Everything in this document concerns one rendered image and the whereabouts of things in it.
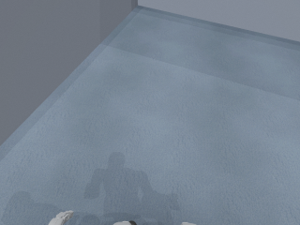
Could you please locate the left robot hand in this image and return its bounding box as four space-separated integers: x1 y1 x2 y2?
48 210 74 225

